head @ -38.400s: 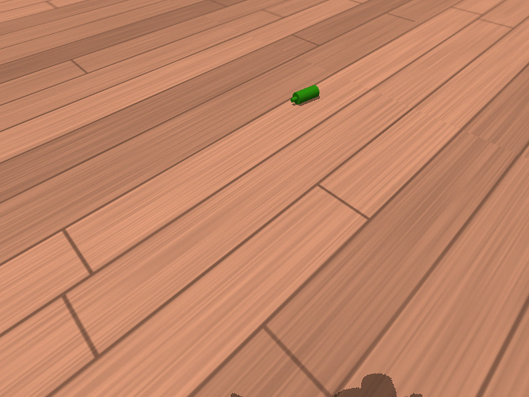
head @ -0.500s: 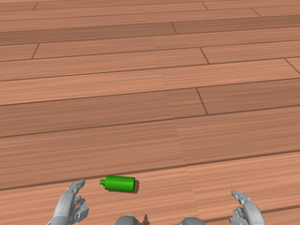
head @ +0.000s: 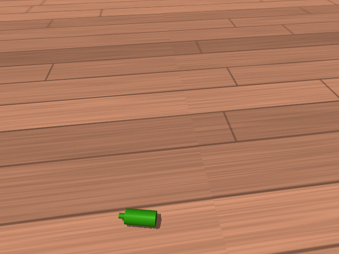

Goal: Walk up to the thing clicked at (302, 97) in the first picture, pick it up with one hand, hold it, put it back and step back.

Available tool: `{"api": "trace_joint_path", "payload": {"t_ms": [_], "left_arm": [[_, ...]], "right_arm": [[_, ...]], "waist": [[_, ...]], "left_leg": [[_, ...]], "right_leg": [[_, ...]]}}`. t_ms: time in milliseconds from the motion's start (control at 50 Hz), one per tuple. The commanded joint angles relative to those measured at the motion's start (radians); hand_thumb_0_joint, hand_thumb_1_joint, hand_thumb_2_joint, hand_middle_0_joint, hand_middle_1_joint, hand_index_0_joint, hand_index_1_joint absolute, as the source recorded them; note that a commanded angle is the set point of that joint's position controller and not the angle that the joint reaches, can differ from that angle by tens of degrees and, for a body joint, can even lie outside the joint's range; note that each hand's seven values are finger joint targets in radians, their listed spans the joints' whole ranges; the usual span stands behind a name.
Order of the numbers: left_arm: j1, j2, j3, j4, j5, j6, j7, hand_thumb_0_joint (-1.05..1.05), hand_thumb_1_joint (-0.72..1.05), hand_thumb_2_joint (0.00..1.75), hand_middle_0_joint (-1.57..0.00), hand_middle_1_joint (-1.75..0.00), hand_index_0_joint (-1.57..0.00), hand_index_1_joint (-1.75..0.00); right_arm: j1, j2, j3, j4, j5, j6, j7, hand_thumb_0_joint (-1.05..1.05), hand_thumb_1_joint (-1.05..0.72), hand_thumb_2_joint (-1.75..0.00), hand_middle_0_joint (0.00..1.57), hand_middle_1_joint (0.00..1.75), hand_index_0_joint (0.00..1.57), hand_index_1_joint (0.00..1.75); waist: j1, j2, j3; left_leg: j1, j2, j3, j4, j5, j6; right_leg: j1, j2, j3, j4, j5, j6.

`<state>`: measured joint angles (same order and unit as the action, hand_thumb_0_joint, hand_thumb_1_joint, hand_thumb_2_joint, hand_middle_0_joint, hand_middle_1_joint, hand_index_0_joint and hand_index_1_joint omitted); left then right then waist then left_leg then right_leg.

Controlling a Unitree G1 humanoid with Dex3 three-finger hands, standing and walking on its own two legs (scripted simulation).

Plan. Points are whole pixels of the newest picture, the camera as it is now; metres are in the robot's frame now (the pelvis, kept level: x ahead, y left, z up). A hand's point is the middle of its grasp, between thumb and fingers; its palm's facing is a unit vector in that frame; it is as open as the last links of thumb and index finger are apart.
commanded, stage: stand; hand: left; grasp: from above
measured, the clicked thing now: (137, 217) +0.42 +0.22 -0.73
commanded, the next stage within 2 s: step back in 1.90 s
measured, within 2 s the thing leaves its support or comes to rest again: neither
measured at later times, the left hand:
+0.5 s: hand out of the picture +0.03 +0.22 -0.16, palm faces +0.02 -0.94 -0.34, open 7.4 cm
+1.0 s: hand out of the picture +0.07 +0.21 -0.15, palm faces +0.01 -0.94 -0.33, open 7.4 cm
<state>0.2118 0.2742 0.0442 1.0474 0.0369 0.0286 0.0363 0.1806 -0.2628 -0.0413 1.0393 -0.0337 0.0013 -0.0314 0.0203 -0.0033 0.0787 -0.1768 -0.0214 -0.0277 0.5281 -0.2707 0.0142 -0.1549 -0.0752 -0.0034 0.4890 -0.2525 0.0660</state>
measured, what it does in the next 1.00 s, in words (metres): stands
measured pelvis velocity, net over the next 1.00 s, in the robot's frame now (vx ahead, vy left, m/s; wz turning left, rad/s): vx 0.00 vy -0.03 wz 0.00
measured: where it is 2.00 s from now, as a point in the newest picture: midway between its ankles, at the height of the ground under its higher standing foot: outside the picture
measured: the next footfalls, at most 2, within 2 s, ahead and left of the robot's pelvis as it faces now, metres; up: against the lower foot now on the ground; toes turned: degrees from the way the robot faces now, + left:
none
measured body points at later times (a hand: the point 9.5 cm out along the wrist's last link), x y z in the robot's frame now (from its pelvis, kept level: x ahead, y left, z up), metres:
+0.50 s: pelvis -0.01 -0.02 +0.01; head -0.02 -0.02 +0.46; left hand +0.02 +0.27 -0.13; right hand +0.04 -0.31 -0.13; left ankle +0.01 +0.11 -0.74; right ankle +0.01 -0.16 -0.74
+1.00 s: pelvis +0.00 -0.03 +0.01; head +0.00 -0.03 +0.46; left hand +0.07 +0.26 -0.12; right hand +0.06 -0.32 -0.13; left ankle +0.01 +0.11 -0.74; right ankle +0.01 -0.16 -0.74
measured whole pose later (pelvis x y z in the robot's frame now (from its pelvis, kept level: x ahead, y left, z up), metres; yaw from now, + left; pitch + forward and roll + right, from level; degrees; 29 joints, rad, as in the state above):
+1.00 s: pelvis +0.00 -0.03 +0.01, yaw +0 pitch -4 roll +0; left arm 0.12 0.30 0.03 1.13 0.02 0.00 0.01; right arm 0.13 -0.32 -0.02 1.13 -0.02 0.00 -0.01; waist 0.00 0.01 0.08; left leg -0.11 0.02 -0.04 0.37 -0.18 -0.03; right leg -0.10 -0.04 -0.02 0.36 -0.18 0.03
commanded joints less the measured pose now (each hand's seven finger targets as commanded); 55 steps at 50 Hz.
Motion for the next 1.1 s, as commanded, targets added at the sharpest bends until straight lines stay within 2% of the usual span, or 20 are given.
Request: {"api": "trace_joint_path", "payload": {"t_ms": [0, 20, 100, 120, 180, 240, 280, 320, 380, 480, 520, 560, 680, 720, 760, 820, 880, 960, 1020, 1080], "left_arm": [[-0.045, 0.179, 0.028, -0.028, -0.001, -0.029, 0.008, 0.0, 0.9, 0.9, -0.2, -0.3, -0.2, -0.3], [-0.038, 0.178, 0.026, -0.018, -0.002, -0.028, 0.007, 0.0, 0.9, 0.9, -0.2, -0.3, -0.2, -0.3], [-0.034, 0.184, 0.026, 0.006, 0.0, -0.032, 0.005, 0.0, 0.9, 0.9, -0.2, -0.3, -0.2, -0.3], [-0.04, 0.187, 0.026, 0.008, -0.001, -0.035, 0.005, 0.0, 0.9, 0.9, -0.2, -0.3, -0.2, -0.3], [-0.041, 0.196, 0.028, 0.016, -0.001, -0.036, 0.002, 0.0, 0.9, 0.9, -0.2, -0.3, -0.2, -0.3], [-0.046, 0.204, 0.028, 0.02, -0.003, -0.039, -0.001, 0.0, 0.9, 0.9, -0.2, -0.3, -0.2, -0.3], [-0.057, 0.209, 0.028, 0.022, -0.004, -0.044, -0.002, 0.0, 0.9, 0.9, -0.2, -0.3, -0.2, -0.3], [-0.065, 0.221, 0.028, 0.023, -0.002, -0.046, -0.001, 0.0, 0.9, 0.9, -0.2, -0.3, -0.2, -0.3], [-0.069, 0.223, 0.027, 0.022, -0.007, -0.047, -0.001, 0.0, 0.9, 0.9, -0.2, -0.3, -0.2, -0.3], [-0.084, 0.234, 0.027, 0.029, -0.012, -0.044, -0.005, 0.0, 0.9, 0.9, -0.2, -0.3, -0.2, -0.3], [-0.074, 0.227, 0.026, 0.034, -0.014, -0.045, -0.008, 0.0, 0.9, 0.9, -0.2, -0.3, -0.2, -0.3], [-0.083, 0.233, 0.029, 0.038, -0.015, -0.042, -0.009, 0.0, 0.9, 0.9, -0.2, -0.3, -0.2, -0.3], [-0.101, 0.231, 0.027, 0.036, -0.018, -0.048, -0.011, 0.0, 0.9, 0.9, -0.2, -0.3, -0.2, -0.3], [-0.101, 0.226, 0.025, 0.039, -0.019, -0.047, -0.012, 0.0, 0.9, 0.9, -0.2, -0.3, -0.2, -0.3], [-0.098, 0.223, 0.023, 0.042, -0.018, -0.046, -0.013, 0.0, 0.9, 0.9, -0.2, -0.3, -0.2, -0.3], [-0.111, 0.231, 0.023, 0.039, -0.017, -0.048, -0.013, 0.0, 0.9, 0.9, -0.2, -0.3, -0.2, -0.3], [-0.123, 0.234, 0.023, 0.034, -0.019, -0.049, -0.014, 0.0, 0.9, 0.9, -0.2, -0.3, -0.2, -0.3], [-0.13, 0.243, 0.022, 0.035, -0.019, -0.049, -0.016, 0.0, 0.9, 0.9, -0.2, -0.3, -0.2, -0.3], [-0.132, 0.239, 0.02, 0.034, -0.018, -0.052, -0.016, 0.0, 0.9, 0.9, -0.2, -0.3, -0.2, -0.3], [-0.138, 0.242, 0.02, 0.036, -0.022, -0.052, -0.016, 0.0, 0.9, 0.9, -0.2, -0.3, -0.2, -0.3]], "right_arm": [[-0.037, -0.215, -0.044, -0.044, 0.004, -0.02, -0.01, 0.0, -0.9, -0.9, 0.2, 0.3, 0.2, 0.3], [-0.038, -0.209, -0.042, -0.039, 0.006, -0.018, -0.008, 0.0, -0.9, -0.9, 0.2, 0.3, 0.2, 0.3], [-0.056, -0.209, -0.043, -0.028, 0.004, -0.015, -0.001, 0.0, -0.9, -0.9, 0.2, 0.3, 0.2, 0.3], [-0.05, -0.212, -0.044, -0.027, 0.004, -0.016, 0.001, 0.0, -0.9, -0.9, 0.2, 0.3, 0.2, 0.3], [-0.057, -0.212, -0.043, -0.019, 0.005, -0.012, 0.004, 0.0, -0.9, -0.9, 0.2, 0.3, 0.2, 0.3], [-0.057, -0.218, -0.041, -0.014, 0.008, -0.012, 0.007, 0.0, -0.9, -0.9, 0.2, 0.3, 0.2, 0.3], [-0.047, -0.208, -0.035, -0.007, 0.009, -0.013, 0.009, 0.0, -0.9, -0.9, 0.2, 0.3, 0.2, 0.3], [-0.048, -0.21, -0.033, -0.004, 0.009, -0.01, 0.011, 0.0, -0.9, -0.9, 0.2, 0.3, 0.2, 0.3], [-0.051, -0.221, -0.03, 0.0, 0.011, -0.014, 0.011, 0.0, -0.9, -0.9, 0.2, 0.3, 0.2, 0.3], [-0.042, -0.221, -0.022, 0.009, 0.009, -0.013, 0.011, 0.0, -0.9, -0.9, 0.2, 0.3, 0.2, 0.3], [-0.047, -0.233, -0.021, 0.013, 0.011, -0.017, 0.01, 0.0, -0.9, -0.9, 0.2, 0.3, 0.2, 0.3], [-0.043, -0.228, -0.017, 0.017, 0.012, -0.017, 0.009, 0.0, -0.9, -0.9, 0.2, 0.3, 0.2, 0.3], [-0.043, -0.24, -0.014, 0.024, 0.014, -0.023, 0.007, 0.0, -0.9, -0.9, 0.2, 0.3, 0.2, 0.3], [-0.053, -0.239, -0.009, 0.028, 0.013, -0.023, 0.007, 0.0, -0.9, -0.9, 0.2, 0.3, 0.2, 0.3], [-0.059, -0.241, -0.009, 0.028, 0.015, -0.022, 0.007, 0.0, -0.9, -0.9, 0.2, 0.3, 0.2, 0.3], [-0.057, -0.242, -0.008, 0.033, 0.015, -0.021, 0.009, 0.0, -0.9, -0.9, 0.2, 0.3, 0.2, 0.3], [-0.063, -0.251, -0.011, 0.031, 0.015, -0.021, 0.008, 0.0, -0.9, -0.9, 0.2, 0.3, 0.2, 0.3], [-0.067, -0.247, -0.007, 0.037, 0.015, -0.023, 0.011, 0.0, -0.9, -0.9, 0.2, 0.3, 0.2, 0.3], [-0.085, -0.257, -0.011, 0.033, 0.017, -0.025, 0.011, 0.0, -0.9, -0.9, 0.2, 0.3, 0.2, 0.3], [-0.082, -0.255, -0.007, 0.04, 0.016, -0.026, 0.011, 0.0, -0.9, -0.9, 0.2, 0.3, 0.2, 0.3]], "waist": [[-0.005, 0.032, -0.027], [-0.004, 0.031, -0.01], [-0.002, 0.02, 0.015], [-0.005, 0.018, -0.003], [-0.005, 0.021, 0.018], [-0.006, 0.013, 0.014], [-0.012, 0.002, -0.006], [-0.015, -0.025, 0.014], [-0.013, -0.004, -0.015], [-0.017, -0.003, -0.003], [-0.01, 0.03, -0.027], [-0.012, 0.021, -0.007], [-0.017, 0.014, -0.055], [-0.012, 0.022, -0.037], [-0.01, 0.004, -0.049], [-0.013, -0.009, -0.029], [-0.017, 0.01, -0.06], [-0.015, 0.011, -0.051], [-0.016, 0.008, -0.08], [-0.017, 0.012, -0.074]], "left_leg": [[-0.026, 0.102, -0.113, -0.2, 0.065, 0.014], [-0.031, 0.105, -0.119, -0.219, 0.019, 0.014], [-0.042, 0.1, -0.117, -0.24, -0.03, 0.01], [-0.036, 0.1, -0.11, -0.229, -0.003, 0.014], [-0.039, 0.102, -0.116, -0.244, -0.063, 0.01], [-0.033, 0.101, -0.11, -0.241, -0.064, 0.01], [-0.019, 0.101, -0.103, -0.23, -0.011, 0.012], [-0.017, 0.092, -0.091, -0.214, -0.003, 0.008], [0.007, 0.1, -0.092, -0.209, 0.049, 0.01], [-0.02, 0.102, -0.09, -0.225, 0.028, 0.008], [-0.004, 0.111, -0.094, -0.226, 0.041, 0.009], [-0.025, 0.111, -0.098, -0.242, 0.016, 0.006], [0.034, 0.12, -0.082, -0.22, 0.151, 0.005], [0.024, 0.122, -0.083, -0.227, 0.139, 0.005], [0.045, 0.126, -0.083, -0.226, 0.18, 0.004], [0.019, 0.123, -0.08, -0.23, 0.154, 0.0], [0.041, 0.128, -0.074, -0.226, 0.186, 0.0], [0.021, 0.129, -0.079, -0.242, 0.149, -0.002], [0.062, 0.134, -0.074, -0.23, 0.212, 0.001], [0.054, 0.132, -0.072, -0.235, 0.217, -0.003]], "right_leg": [[0.03, -0.025, 0.024, -0.111, 0.066, -0.066], [0.024, -0.023, 0.021, -0.116, 0.047, -0.065], [0.014, -0.024, 0.027, -0.148, 0.001, -0.063], [0.035, -0.034, 0.034, -0.154, 0.024, -0.065], [0.004, -0.026, 0.033, -0.168, -0.03, -0.062], [0.001, -0.03, 0.043, -0.18, -0.047, -0.065], [0.014, -0.04, 0.051, -0.186, -0.022, -0.067], [-0.009, -0.043, 0.064, -0.213, -0.077, -0.065], [0.01, -0.05, 0.066, -0.21, -0.024, -0.071], [0.018, -0.046, 0.065, -0.21, -0.045, -0.07], [0.038, -0.045, 0.06, -0.196, 0.011, -0.073], [0.035, -0.039, 0.055, -0.19, -0.003, -0.071], [0.053, -0.048, 0.061, -0.191, 0.11, -0.073], [0.054, -0.045, 0.056, -0.19, 0.095, -0.072], [0.051, -0.044, 0.053, -0.193, 0.109, -0.072], [0.049, -0.043, 0.055, -0.206, 0.078, -0.07], [0.063, -0.047, 0.057, -0.201, 0.123, -0.071], [0.068, -0.048, 0.055, -0.202, 0.088, -0.072], [0.066, -0.049, 0.052, -0.198, 0.152, -0.072], [0.072, -0.049, 0.05, -0.196, 0.17, -0.072]]}}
